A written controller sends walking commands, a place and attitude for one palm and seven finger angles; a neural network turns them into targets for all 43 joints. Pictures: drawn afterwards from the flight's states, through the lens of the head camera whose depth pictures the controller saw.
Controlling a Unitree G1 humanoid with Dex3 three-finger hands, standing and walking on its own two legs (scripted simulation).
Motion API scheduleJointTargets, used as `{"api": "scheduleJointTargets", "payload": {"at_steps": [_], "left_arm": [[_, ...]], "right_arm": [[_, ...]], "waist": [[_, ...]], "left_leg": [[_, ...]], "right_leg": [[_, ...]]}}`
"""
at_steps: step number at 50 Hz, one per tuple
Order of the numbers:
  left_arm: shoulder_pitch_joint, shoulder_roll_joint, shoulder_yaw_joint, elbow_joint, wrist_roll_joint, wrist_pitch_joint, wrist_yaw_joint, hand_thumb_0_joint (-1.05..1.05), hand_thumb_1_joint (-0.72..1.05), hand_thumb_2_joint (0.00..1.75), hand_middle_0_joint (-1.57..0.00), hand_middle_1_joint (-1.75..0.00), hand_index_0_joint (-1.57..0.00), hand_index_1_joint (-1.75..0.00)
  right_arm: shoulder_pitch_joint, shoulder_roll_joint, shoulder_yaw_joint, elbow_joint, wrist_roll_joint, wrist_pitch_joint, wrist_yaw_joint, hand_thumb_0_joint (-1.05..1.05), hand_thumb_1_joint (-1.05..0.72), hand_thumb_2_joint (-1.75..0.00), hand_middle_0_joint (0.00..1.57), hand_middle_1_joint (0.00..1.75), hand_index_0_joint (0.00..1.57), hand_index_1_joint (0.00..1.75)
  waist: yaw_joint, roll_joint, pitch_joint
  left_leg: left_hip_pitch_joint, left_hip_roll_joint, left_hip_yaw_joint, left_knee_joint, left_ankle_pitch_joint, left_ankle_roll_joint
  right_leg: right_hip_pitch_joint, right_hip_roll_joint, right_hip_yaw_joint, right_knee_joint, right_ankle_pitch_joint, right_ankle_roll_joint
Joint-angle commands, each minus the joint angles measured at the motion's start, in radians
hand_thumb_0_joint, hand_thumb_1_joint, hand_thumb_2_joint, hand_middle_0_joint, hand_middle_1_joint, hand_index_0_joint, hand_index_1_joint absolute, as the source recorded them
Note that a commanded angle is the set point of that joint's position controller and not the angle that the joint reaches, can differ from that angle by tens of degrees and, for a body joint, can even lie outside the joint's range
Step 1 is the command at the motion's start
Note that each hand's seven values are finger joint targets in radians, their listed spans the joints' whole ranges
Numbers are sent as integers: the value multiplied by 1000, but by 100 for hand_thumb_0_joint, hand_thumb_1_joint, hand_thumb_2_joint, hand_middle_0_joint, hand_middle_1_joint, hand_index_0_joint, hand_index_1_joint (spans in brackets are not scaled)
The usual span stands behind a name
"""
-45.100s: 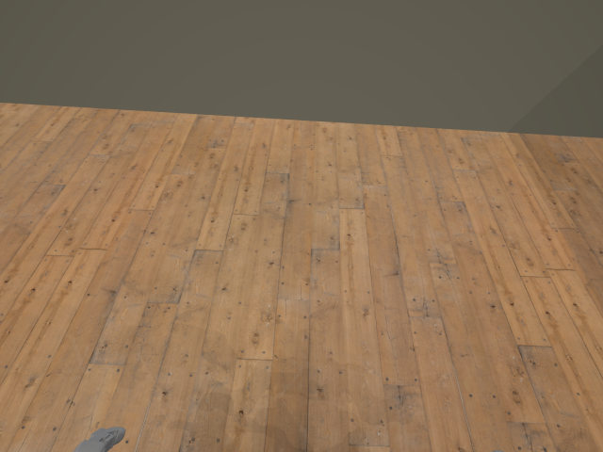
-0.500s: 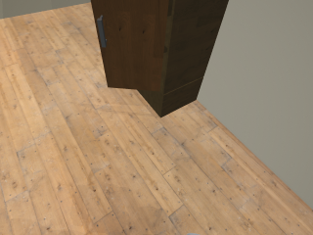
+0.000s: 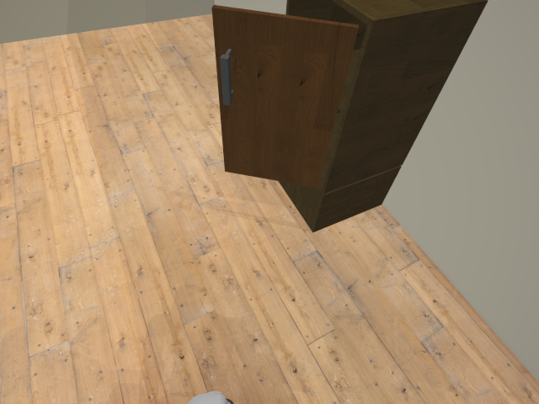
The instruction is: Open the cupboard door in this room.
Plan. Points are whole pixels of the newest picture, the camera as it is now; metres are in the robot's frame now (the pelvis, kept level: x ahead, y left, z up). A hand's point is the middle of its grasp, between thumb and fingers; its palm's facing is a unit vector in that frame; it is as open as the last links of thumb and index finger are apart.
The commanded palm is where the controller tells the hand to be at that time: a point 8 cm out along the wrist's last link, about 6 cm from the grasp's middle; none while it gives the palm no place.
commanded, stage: take the last steps up to it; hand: left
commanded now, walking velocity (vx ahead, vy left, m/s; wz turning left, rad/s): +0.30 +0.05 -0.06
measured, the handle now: (228, 77) +0.92 +0.21 -0.04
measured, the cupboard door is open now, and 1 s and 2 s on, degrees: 53 53 53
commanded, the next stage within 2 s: come to a stop and stand still in 0.78 s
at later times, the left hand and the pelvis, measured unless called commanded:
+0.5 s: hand (189, 296) +0.31 +0.18 -0.14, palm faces -0.11 -0.97 -0.20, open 7.4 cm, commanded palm none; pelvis +0.16 +0.02 +0.00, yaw -4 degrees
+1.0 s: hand (175, 313) +0.29 +0.21 -0.18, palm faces +0.00 -0.99 -0.15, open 7.3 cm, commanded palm none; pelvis +0.31 +0.04 +0.00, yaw -4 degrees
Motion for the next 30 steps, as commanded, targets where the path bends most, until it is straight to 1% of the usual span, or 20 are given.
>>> {"api": "scheduleJointTargets", "payload": {"at_steps": [1, 2, 3, 4, 5, 6, 8, 11, 14, 17, 18, 21, 23, 24, 25, 26, 27, 28, 29, 30], "left_arm": [[-26, 83, 22, -103, -14, -8, 8, 0, 90, 90, -20, -30, -20, -30], [-102, 89, 20, -132, -13, -4, 11, 0, 90, 90, -20, -30, -20, -30], [-146, 84, 20, -129, -9, -7, 11, 0, 90, 90, -20, -30, -20, -30], [-164, 77, 21, -122, -10, -5, 8, 0, 90, 90, -20, -30, -20, -30], [-148, 82, 21, -106, -6, 0, 2, 0, 90, 90, -20, -30, -20, -30], [-124, 67, 21, -93, -2, 8, -3, 0, 90, 90, -20, -30, -20, -30], [-97, 54, 21, -88, -3, 19, -5, 0, 90, 90, -20, -30, -20, -30], [-136, 53, 22, -108, -2, 28, -9, 0, 90, 90, -20, -30, -20, -30], [-207, 56, 20, -141, -2, 30, -13, 0, 90, 90, -20, -30, -20, -30], [-271, 65, 19, -171, -2, 26, -15, 0, 90, 90, -20, -30, -20, -30], [-296, 68, 18, -177, -2, 25, -15, 0, 90, 90, -20, -30, -20, -30], [-323, 72, 18, -193, -1, 20, -14, 0, 90, 90, -20, -30, -20, -30], [-253, 85, 24, -171, 1, 12, -14, 0, 90, 90, -20, -30, -20, -30], [-160, 115, 33, -141, 1, 4, -10, 0, 90, 90, -20, -30, -20, -30], [-24, 184, 52, -102, 6, -9, 0, 0, 90, 90, -20, -30, -20, -30], [95, 274, 71, -71, -3, -11, 7, 0, 90, 90, -20, -30, -20, -30], [81, 268, 68, -76, -15, -9, 17, 0, 90, 90, -20, -30, -20, -30], [-4, 217, 59, -94, -15, -12, 25, 0, 90, 90, -20, -30, -20, -30], [-63, 182, 46, -111, -18, -12, 26, 0, 90, 90, -20, -30, -20, -30], [-108, 152, 40, -122, -19, -11, 26, 0, 90, 90, -20, -30, -20, -30]], "right_arm": [[379, -255, -55, 32, -14, -37, -47, 0, -90, -90, 20, 30, 20, 30], [376, -256, -51, 35, -10, -26, -61, 0, -90, -90, 20, 30, 20, 30], [305, -207, -39, 24, -10, -32, -63, 0, -90, -90, 20, 30, 20, 30], [233, -162, -24, 4, -7, -37, -66, 0, -90, -90, 20, 30, 20, 30], [177, -123, -10, -6, -5, -45, -68, 0, -90, -90, 20, 30, 20, 30], [157, -101, -4, -5, -5, -53, -69, 0, -90, -90, 20, 30, 20, 30], [156, -82, 4, 4, -3, -64, -71, 0, -90, -90, 20, 30, 20, 30], [158, -78, -3, 9, -5, -67, -70, 0, -90, -90, 20, 30, 20, 30], [170, -86, -1, 20, -6, -64, -65, 0, -90, -90, 20, 30, 20, 30], [195, -87, -1, 38, -8, -61, -63, 0, -90, -90, 20, 30, 20, 30], [209, -88, 0, 46, -9, -59, -63, 0, -90, -90, 20, 30, 20, 30], [236, -88, 2, 67, -14, -53, -64, 0, -90, -90, 20, 30, 20, 30], [238, -79, 6, 79, -11, -50, -66, 0, -90, -90, 20, 30, 20, 30], [232, -70, 9, 80, -2, -52, -65, 0, -90, -90, 20, 30, 20, 30], [217, -46, 12, 60, 9, -54, -59, 0, -90, -90, 20, 30, 20, 30], [210, -28, 13, 29, 14, -53, -54, 0, -90, -90, 20, 30, 20, 30], [148, -65, 5, 17, 12, -46, -53, 0, -90, -90, 20, 30, 20, 30], [102, -52, -2, 19, 12, -43, -54, 0, -90, -90, 20, 30, 20, 30], [91, -33, -2, 20, 10, -34, -52, 0, -90, -90, 20, 30, 20, 30], [106, -15, 0, 26, 6, -21, -48, 0, -90, -90, 20, 30, 20, 30]], "waist": [[-174, 378, -223], [-175, 289, -174], [-150, 221, -126], [-123, 212, -75], [-89, 162, -39], [-69, 169, -15], [-44, 148, -23], [-33, 94, -1], [-42, 83, 26], [-54, 96, 32], [-64, 80, 40], [-66, 80, 52], [-32, 74, 12], [9, 33, -39], [62, -105, -108], [82, -260, -162], [90, -139, -121], [53, -110, -52], [22, -79, -9], [-9, -80, 4]], "left_leg": [[599, 321, -474, -251, -37, 170], [555, 367, -498, -298, -58, 220], [475, 339, -440, -297, -33, 218], [366, 321, -390, -304, -4, 216], [281, 302, -320, -327, 1, 194], [243, 272, -247, -347, 38, 172], [226, 248, -182, -373, 84, 170], [222, 247, -153, -416, 60, 197], [237, 240, -138, -434, 25, 207], [280, 237, -125, -414, 79, 207], [287, 233, -124, -401, 102, 203], [298, 223, -106, -343, 166, 185], [281, 175, -56, -213, 236, 143], [211, 128, -18, -74, 275, 112], [3, 47, 47, 147, 159, 65], [-194, -60, 85, 439, -362, 20], [-237, -14, -41, 579, -395, 27], [-255, 27, -92, 605, -300, 26], [-233, 48, -98, 589, -240, 16], [-188, 63, -93, 557, -188, 11]], "right_leg": [[-530, 101, -26, 629, -239, -75], [-607, 73, 82, 781, -234, -104], [-647, 36, 110, 849, -155, -114], [-646, 8, 131, 870, -78, -112], [-603, -11, 140, 843, -30, -106], [-574, -13, 138, 805, 15, -101], [-542, 0, 127, 733, 56, -98], [-532, 0, 119, 589, 115, -94], [-514, 9, 102, 445, 147, -94], [-494, 26, 86, 339, 155, -100], [-479, 37, 74, 313, 150, -102], [-410, 66, 48, 225, 125, -115], [-252, 101, 20, 108, 185, -130], [-74, 93, 54, 76, 227, -152], [170, -64, 262, 46, 272, -220], [305, -302, 551, -90, 356, -342], [220, -330, 572, -143, 307, -382], [107, -277, 503, -159, 289, -351], [12, -248, 425, -183, 293, -326], [-55, -210, 325, -206, 304, -301]]}}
